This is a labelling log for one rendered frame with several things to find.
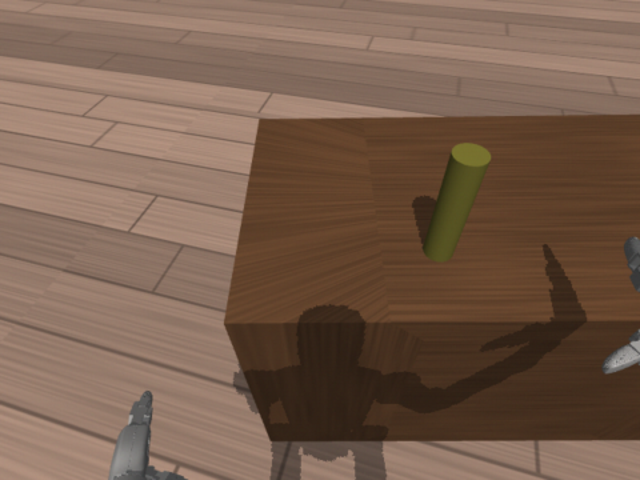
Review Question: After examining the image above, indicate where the right robot hand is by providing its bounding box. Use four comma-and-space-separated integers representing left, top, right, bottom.
602, 237, 640, 374

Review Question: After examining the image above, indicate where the left robot hand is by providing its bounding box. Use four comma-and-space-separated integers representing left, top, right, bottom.
108, 391, 188, 480

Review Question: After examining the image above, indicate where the can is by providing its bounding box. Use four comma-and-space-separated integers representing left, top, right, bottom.
423, 143, 491, 262

